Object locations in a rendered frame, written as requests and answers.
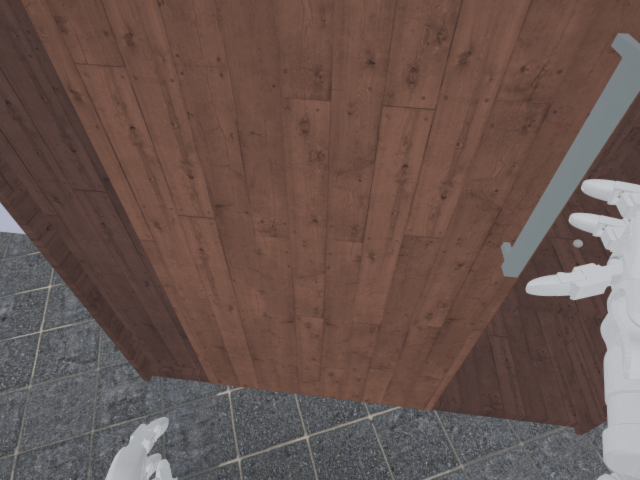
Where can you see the robot left hand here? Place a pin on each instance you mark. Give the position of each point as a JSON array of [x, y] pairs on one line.
[[132, 463]]

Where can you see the robot right hand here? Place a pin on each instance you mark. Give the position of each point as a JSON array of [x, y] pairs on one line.
[[619, 236]]

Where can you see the right robot forearm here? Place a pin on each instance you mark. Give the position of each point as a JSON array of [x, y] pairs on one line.
[[620, 331]]

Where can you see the wardrobe door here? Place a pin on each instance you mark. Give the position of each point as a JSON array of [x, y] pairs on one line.
[[44, 141], [323, 187]]

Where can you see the handle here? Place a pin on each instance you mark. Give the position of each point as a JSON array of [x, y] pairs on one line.
[[619, 93]]

